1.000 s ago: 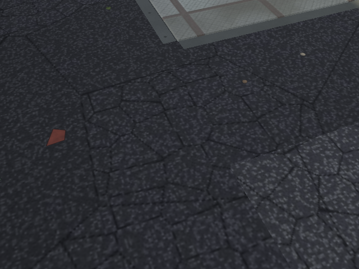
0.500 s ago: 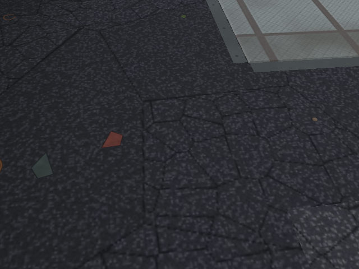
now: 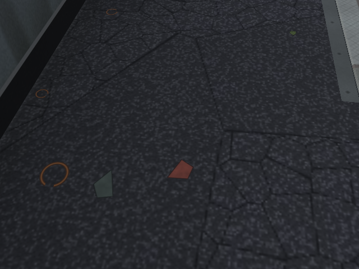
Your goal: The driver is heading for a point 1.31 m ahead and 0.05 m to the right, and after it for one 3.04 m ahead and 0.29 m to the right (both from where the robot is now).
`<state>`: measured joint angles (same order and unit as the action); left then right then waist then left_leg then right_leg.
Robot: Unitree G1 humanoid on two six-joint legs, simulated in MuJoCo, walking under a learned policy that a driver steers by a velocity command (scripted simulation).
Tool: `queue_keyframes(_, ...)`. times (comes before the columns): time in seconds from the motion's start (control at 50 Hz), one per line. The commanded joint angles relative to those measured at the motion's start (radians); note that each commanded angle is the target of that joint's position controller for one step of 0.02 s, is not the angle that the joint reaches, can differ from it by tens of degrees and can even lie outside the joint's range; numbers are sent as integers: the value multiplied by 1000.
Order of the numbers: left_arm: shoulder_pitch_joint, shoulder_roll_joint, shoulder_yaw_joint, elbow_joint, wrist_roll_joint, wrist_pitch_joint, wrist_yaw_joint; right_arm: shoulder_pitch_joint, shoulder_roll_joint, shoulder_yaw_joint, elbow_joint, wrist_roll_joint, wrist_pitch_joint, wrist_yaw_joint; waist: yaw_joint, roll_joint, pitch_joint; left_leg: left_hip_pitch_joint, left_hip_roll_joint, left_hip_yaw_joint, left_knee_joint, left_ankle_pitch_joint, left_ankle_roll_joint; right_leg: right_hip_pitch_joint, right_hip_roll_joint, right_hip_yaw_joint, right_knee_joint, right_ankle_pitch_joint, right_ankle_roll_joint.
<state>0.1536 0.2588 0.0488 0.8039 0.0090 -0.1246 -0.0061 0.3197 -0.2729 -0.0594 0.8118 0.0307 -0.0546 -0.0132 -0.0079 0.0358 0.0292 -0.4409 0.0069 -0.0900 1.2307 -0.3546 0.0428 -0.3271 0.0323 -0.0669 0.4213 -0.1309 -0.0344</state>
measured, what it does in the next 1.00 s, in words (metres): walks ahead: left foot, then right foot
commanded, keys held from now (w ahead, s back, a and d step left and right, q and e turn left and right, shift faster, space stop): w+q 0.06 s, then w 0.30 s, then w+e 0.02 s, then e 0.62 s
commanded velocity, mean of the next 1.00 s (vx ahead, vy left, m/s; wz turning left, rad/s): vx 0.30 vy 0.00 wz -0.08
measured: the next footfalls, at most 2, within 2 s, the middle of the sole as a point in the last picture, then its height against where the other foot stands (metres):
left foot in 0.36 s outside the picture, level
right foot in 0.86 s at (196, 263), level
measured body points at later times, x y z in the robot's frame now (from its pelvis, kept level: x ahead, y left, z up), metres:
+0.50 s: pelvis +0.26 +0.09 +0.00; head +0.29 +0.11 +0.45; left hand +0.28 +0.37 -0.14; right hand +0.44 -0.15 -0.10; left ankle +0.30 +0.18 -0.74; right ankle +0.18 -0.09 -0.64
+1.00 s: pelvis +0.39 +0.07 +0.00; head +0.44 +0.04 +0.44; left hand +0.58 +0.32 -0.09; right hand +0.51 -0.23 -0.12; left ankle +0.35 +0.21 -0.65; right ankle +0.44 -0.02 -0.74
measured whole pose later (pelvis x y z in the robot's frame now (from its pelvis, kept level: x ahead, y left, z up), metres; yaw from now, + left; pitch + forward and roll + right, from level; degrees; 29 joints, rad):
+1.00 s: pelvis +0.39 +0.07 +0.00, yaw -9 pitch +3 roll +1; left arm 0.16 0.28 0.08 0.70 -0.01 0.00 -0.02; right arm 0.10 -0.29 -0.07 0.76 0.00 -0.01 -0.03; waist 0.02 0.02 0.05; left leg -0.50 0.01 -0.01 1.17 -0.51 -0.03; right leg -0.43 0.05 0.00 0.52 -0.15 -0.07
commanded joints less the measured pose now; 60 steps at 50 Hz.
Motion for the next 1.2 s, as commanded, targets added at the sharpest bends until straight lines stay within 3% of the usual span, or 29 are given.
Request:
queue_keyframes(0.02,34,86,24,-20,0,-14,-4,31,-34,-14,-83,5,5,5,2,-111,-49,-182,122,-26,-5,57,-2,169,-285,262,-266,25,-170)
queue_keyframes(0.1,75,136,43,18,-6,-20,-7,-58,-22,-6,-141,-12,14,5,9,-72,-13,-267,138,-33,-153,163,-15,173,-302,157,-308,133,-202)
queue_keyframes(0.2,110,168,43,43,-22,0,-8,-217,-13,12,-183,-15,-13,35,55,-70,15,-202,105,59,-475,362,-9,197,-256,24,-294,163,-166)
queue_keyframes(0.28,183,202,46,83,-41,25,-9,-318,-34,12,-234,-7,-17,53,79,-98,42,-186,81,99,-602,266,14,303,-310,41,-250,141,-145)
queue_keyframes(0.32,177,217,48,92,-47,41,-6,-282,-63,0,-237,-12,-20,56,37,-121,18,-99,45,131,-660,198,46,343,-325,33,-167,284,-124)
queue_keyframes(0.34,161,217,45,94,-47,48,-4,-180,-90,-18,-209,-18,-22,54,-30,-116,-42,58,5,164,-711,226,68,327,-295,-7,-33,444,-99)
queue_keyframes(0.36,174,186,32,93,-37,50,1,-13,-148,-50,-154,-20,-19,45,-100,-95,-146,306,-16,163,-706,250,95,240,-243,-54,176,506,-67)
queue_keyframes(0.38,183,118,2,62,-4,43,0,172,-248,-78,-127,-28,-13,24,-158,80,-292,620,224,-134,-699,298,168,-17,-174,-79,550,156,-18)
queue_keyframes(0.4,282,23,-25,55,-19,19,-10,153,-300,-75,-136,-42,-15,27,-70,279,-401,803,428,-594,-868,248,312,-330,-5,51,837,-460,22)
queue_keyframes(0.42,211,144,6,71,-55,8,-11,130,-195,-51,-143,-46,-24,32,-109,117,-335,718,413,-530,-890,373,273,-397,-41,178,927,-448,15)
queue_keyframes(0.44,155,158,15,49,-67,9,-8,60,-157,-36,-147,-46,-31,35,-79,93,-218,595,383,-328,-870,587,238,-412,-75,172,914,-373,9)
queue_keyframes(0.46,138,140,14,56,-51,20,1,-16,-116,-25,-150,-40,-36,41,-37,24,-175,484,328,-191,-874,714,207,-364,-118,160,854,-311,21)
queue_keyframes(0.48,143,130,21,62,-38,36,8,-75,-85,-20,-151,-35,-39,44,-2,34,-134,396,288,-95,-900,735,181,-322,-142,156,793,-266,30)
queue_keyframes(0.5,172,115,23,74,-37,56,11,-100,-69,-17,-145,-41,-47,43,26,58,-128,325,267,-38,-931,760,164,-247,-151,157,771,-222,37)
queue_keyframes(0.54,205,80,23,84,-37,84,14,-127,-71,-20,-129,-57,-61,33,58,50,-117,262,255,47,-969,856,174,-198,-125,144,751,-155,54)
queue_keyframes(0.58,160,69,25,52,-29,95,18,-141,-88,-25,-116,-59,-59,12,62,54,-81,252,256,113,-991,863,175,-242,-118,142,674,-89,67)
queue_keyframes(0.68,27,40,16,-29,-14,105,-7,-136,-124,-36,-88,-47,-23,-31,15,53,-68,305,252,225,-986,768,160,-228,-119,82,400,76,70)
queue_keyframes(0.8,-37,72,35,-118,-15,119,-43,-142,-158,-52,-66,-14,21,-36,-6,62,-61,404,313,219,-843,733,140,-227,-93,22,267,-79,14)
queue_keyframes(0.84,22,81,46,-120,-18,114,-47,-165,-159,-55,-69,0,32,-42,31,48,-87,401,285,248,-702,796,96,-121,-43,-24,140,-42,-27)
queue_keyframes(0.86,98,127,66,-107,-12,108,-37,-127,-145,-52,-57,-3,33,-41,61,-9,-134,356,217,283,-546,772,41,29,-13,-5,41,148,-66)
queue_keyframes(0.88,171,251,102,-112,-4,106,-11,-124,-118,-41,-85,-37,26,-37,77,-196,-204,140,122,312,-263,444,-45,248,-186,257,38,657,-150)
queue_keyframes(0.9,170,321,108,-134,16,104,-5,-84,-53,-16,-124,-70,21,-25,20,-341,-321,-166,-60,194,37,-363,-106,471,-415,634,41,868,-389)
queue_keyframes(0.92,160,246,88,-150,9,102,-13,-136,-103,-26,-109,-45,20,-10,77,-187,-390,-199,-32,5,119,-342,-91,452,-400,614,-9,685,-387)
queue_keyframes(0.94,89,211,77,-167,-3,97,-14,-183,-117,-31,-124,-18,24,-6,57,-143,-291,-243,-5,1,102,-258,-73,366,-357,511,-30,535,-332)
queue_keyframes(0.96,35,178,70,-173,-23,103,-8,-194,-111,-34,-112,-25,31,-17,31,-65,-214,-251,22,6,32,-181,-74,279,-300,445,-50,380,-267)
queue_keyframes(0.98,-5,152,61,-182,-33,112,0,-205,-122,-40,-113,-39,41,-30,13,-68,-168,-227,35,8,-36,-126,-80,193,-265,409,-72,286,-232)
queue_keyframes(1.04,-21,165,66,-203,-10,124,17,-164,-88,-37,-111,-39,53,-36,-17,-141,-166,-122,1,28,-150,-43,-97,87,-199,363,-95,247,-215)
queue_keyframes(1.12,-3,181,72,-213,-13,131,39,-174,-67,-26,-108,-34,52,-41,7,-157,-193,-88,-3,15,-314,10,-119,99,-195,380,-86,120,-202)
queue_keyframes(1.2,-4,168,61,-217,1,140,37,-185,-76,-26,-114,-28,49,-30,31,-193,-170,-3,4,32,-421,6,-113,48,-195,416,-89,-29,-195)
Keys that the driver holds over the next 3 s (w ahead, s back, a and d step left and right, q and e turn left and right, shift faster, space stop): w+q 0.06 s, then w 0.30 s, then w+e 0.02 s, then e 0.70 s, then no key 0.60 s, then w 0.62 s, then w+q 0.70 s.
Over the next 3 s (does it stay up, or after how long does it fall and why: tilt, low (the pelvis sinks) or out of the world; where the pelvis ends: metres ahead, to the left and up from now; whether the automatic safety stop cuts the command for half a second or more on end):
stays up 0.96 -0.05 -0.01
